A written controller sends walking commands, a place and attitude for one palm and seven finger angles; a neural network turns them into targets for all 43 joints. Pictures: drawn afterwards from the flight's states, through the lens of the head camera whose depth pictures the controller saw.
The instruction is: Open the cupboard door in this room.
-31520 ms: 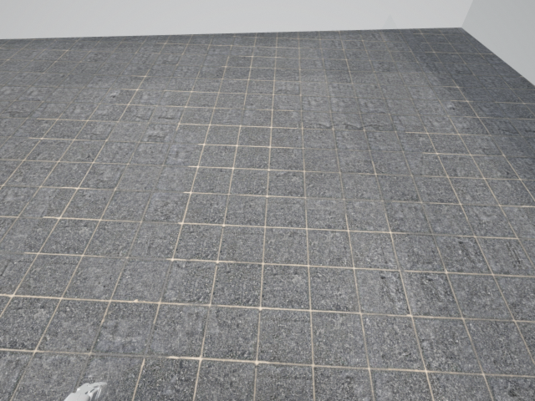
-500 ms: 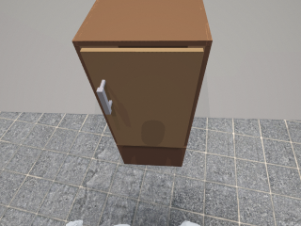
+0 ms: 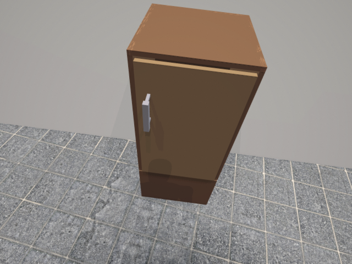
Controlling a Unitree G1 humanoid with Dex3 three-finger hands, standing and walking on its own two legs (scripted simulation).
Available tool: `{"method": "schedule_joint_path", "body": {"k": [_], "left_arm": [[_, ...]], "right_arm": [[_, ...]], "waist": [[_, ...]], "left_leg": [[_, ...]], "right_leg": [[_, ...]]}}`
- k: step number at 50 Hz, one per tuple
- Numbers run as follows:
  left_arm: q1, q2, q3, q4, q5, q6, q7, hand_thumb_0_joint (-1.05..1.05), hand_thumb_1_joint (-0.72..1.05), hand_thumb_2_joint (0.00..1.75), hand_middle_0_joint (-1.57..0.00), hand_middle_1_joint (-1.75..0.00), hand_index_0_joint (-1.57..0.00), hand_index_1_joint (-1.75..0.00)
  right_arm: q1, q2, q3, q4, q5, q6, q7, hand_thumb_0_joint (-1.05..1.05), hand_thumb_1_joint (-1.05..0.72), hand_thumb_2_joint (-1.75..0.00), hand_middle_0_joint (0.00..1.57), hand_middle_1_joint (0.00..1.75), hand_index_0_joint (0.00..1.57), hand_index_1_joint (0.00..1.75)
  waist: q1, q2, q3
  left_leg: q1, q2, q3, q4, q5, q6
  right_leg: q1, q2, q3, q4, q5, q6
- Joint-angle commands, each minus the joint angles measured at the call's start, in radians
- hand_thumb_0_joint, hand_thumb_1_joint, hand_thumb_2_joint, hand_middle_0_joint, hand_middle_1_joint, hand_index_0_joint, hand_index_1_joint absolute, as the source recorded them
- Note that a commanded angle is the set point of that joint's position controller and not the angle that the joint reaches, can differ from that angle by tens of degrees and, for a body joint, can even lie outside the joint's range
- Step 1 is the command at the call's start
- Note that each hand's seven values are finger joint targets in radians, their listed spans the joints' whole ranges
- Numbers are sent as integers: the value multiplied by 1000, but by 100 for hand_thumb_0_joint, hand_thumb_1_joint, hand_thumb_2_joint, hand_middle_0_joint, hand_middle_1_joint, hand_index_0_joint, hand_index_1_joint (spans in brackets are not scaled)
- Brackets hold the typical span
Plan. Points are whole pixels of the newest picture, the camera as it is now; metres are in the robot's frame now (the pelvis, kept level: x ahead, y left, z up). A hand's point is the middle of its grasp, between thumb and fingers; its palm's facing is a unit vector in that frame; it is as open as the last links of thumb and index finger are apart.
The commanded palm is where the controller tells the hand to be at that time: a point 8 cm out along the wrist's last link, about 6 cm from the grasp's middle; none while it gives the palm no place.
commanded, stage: come to a stop and stand still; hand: left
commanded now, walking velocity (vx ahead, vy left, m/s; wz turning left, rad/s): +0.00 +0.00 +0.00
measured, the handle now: (147, 113) +0.56 +0.14 -0.02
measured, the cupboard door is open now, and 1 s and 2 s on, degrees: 0 0 0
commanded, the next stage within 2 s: look again from close up in 0.56 s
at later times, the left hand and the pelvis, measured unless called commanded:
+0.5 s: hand out of the picture -0.03 +0.16 -0.17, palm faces +0.00 -0.99 -0.17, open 7.3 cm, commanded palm none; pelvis -0.02 +0.00 +0.00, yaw -1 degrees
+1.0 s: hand out of the picture -0.04 +0.18 -0.18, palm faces +0.02 -0.98 -0.20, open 7.3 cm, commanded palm none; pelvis -0.05 +0.01 +0.00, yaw +0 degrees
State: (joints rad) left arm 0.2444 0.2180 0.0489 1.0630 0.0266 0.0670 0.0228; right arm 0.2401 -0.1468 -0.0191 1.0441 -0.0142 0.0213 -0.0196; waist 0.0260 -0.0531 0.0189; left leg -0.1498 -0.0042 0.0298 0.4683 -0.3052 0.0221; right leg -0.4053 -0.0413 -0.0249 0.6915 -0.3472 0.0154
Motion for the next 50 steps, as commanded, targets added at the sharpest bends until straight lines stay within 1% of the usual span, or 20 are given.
{"method": "schedule_joint_path", "body": {"k": [1,4,6,7,9,10,11,12,15,22,32,33,34,35,36,37,40,42,45,50], "left_arm": [[41,26,-5,-21,-5,-38,-7,0,90,90,-20,-30,-20,-30],[1,11,-24,-15,-12,-54,-2,0,90,90,-20,-30,-20,-30],[39,5,-31,11,-17,-61,5,0,90,90,-20,-30,-20,-30],[78,8,-35,32,-18,-66,8,0,90,90,-20,-30,-20,-30],[99,38,-37,54,-19,-76,16,0,90,90,-20,-30,-20,-30],[83,37,-38,58,-19,-76,16,0,90,90,-20,-30,-20,-30],[76,31,-36,58,-20,-78,15,0,90,90,-20,-30,-20,-30],[72,17,-40,59,-20,-78,14,0,90,90,-20,-30,-20,-30],[77,5,-42,56,-19,-75,16,0,90,90,-20,-30,-20,-30],[98,-5,-42,57,-19,-75,17,0,90,90,-20,-30,-20,-30],[116,-16,-43,56,-19,-83,19,0,90,90,-20,-30,-20,-30],[159,23,-46,76,-1,-109,56,0,90,90,-20,-30,-20,-30],[150,60,-41,57,-4,-126,45,0,90,90,-20,-30,-20,-30],[154,36,-41,39,-9,-124,42,0,90,90,-20,-30,-20,-30],[142,21,-44,35,-12,-120,37,0,90,90,-20,-30,-20,-30],[130,16,-45,27,-15,-112,32,0,90,90,-20,-30,-20,-30],[110,4,-48,12,-8,-95,24,0,90,90,-20,-30,-20,-30],[113,10,-47,1,-8,-92,21,0,90,90,-20,-30,-20,-30],[113,17,-43,-15,-6,-90,19,0,90,90,-20,-30,-20,-30],[127,20,-40,-33,-5,-87,16,0,90,90,-20,-30,-20,-30]], "right_arm": [[-52,-142,-23,-38,0,-33,-21,0,-90,-90,20,30,20,30],[45,-133,-26,15,3,-40,-28,0,-90,-90,20,30,20,30],[78,-131,-27,38,7,-44,-30,0,-90,-90,20,30,20,30],[78,-126,-27,42,12,-45,-30,0,-90,-90,20,30,20,30],[87,-87,-21,41,20,-48,-25,0,-90,-90,20,30,20,30],[89,-81,-18,45,18,-45,-23,0,-90,-90,20,30,20,30],[83,-85,-18,50,14,-39,-23,0,-90,-90,20,30,20,30],[86,-89,-17,54,13,-41,-23,0,-90,-90,20,30,20,30],[94,-78,-10,72,13,-46,-20,0,-90,-90,20,30,20,30],[117,-54,-5,90,10,-45,-18,0,-90,-90,20,30,20,30],[146,-47,-4,95,11,-49,-20,0,-90,-90,20,30,20,30],[36,-99,7,21,12,-63,-6,0,-90,-90,20,30,20,30],[50,-76,13,-22,12,-62,-1,0,-90,-90,20,30,20,30],[143,-47,14,-14,2,-69,-5,0,-90,-90,20,30,20,30],[155,-51,12,-9,3,-70,-12,0,-90,-90,20,30,20,30],[148,-62,10,-10,6,-64,-16,0,-90,-90,20,30,20,30],[117,-74,12,-28,2,-53,-12,0,-90,-90,20,30,20,30],[109,-82,9,-39,1,-47,-8,0,-90,-90,20,30,20,30],[114,-100,5,-45,-3,-49,-6,0,-90,-90,20,30,20,30],[110,-115,4,-51,-2,-50,-6,0,-90,-90,20,30,20,30]], "waist": [[20,204,82],[-25,188,39],[-20,159,3],[-8,137,-15],[-25,56,-12],[-33,32,7],[-32,-40,17],[-34,-51,28],[-28,11,46],[-21,55,87],[-25,49,68],[7,83,72],[-31,75,28],[-48,82,-119],[-43,67,-174],[-42,37,-133],[-33,51,67],[-33,35,103],[-35,70,93],[-28,50,85]], "left_leg": [[-107,200,-147,-272,147,103],[60,215,-143,-189,484,118],[94,206,-141,-127,594,101],[81,181,-127,-90,554,74],[-4,117,-94,-81,374,15],[-15,104,-85,-109,289,0],[5,101,-81,-111,227,-5],[22,103,-81,-122,212,-1],[0,107,-81,-150,173,5],[-54,98,-90,-182,61,3],[-33,102,-85,-168,116,2],[-102,118,-34,31,274,-21],[-93,80,-31,16,245,-24],[-54,75,-41,9,207,-10],[-33,86,-56,20,280,-2],[-48,97,-63,4,261,3],[-143,97,-91,-50,147,11],[-174,87,-101,-80,37,12],[-179,91,-117,-113,-20,15],[-205,97,-129,-148,-68,20]], "right_leg": [[18,-7,23,114,-24,13],[38,-17,-2,-58,-48,19],[132,-19,-10,-214,45,20],[199,-29,3,-319,158,16],[294,-105,73,-332,397,-22],[269,-113,72,-312,376,-33],[229,-97,81,-318,323,-37],[197,-91,81,-325,289,-36],[200,-77,73,-344,209,-28],[191,-70,76,-363,143,-28],[195,-69,71,-363,178,-30],[195,-105,86,-303,474,-42],[236,-130,75,-268,674,-54],[302,-125,79,-196,632,-67],[322,-112,66,-179,595,-65],[288,-99,60,-199,460,-62],[165,-66,62,-256,172,-57],[134,-59,73,-286,55,-57],[139,-54,69,-282,44,-55],[170,-52,61,-285,70,-50]]}}
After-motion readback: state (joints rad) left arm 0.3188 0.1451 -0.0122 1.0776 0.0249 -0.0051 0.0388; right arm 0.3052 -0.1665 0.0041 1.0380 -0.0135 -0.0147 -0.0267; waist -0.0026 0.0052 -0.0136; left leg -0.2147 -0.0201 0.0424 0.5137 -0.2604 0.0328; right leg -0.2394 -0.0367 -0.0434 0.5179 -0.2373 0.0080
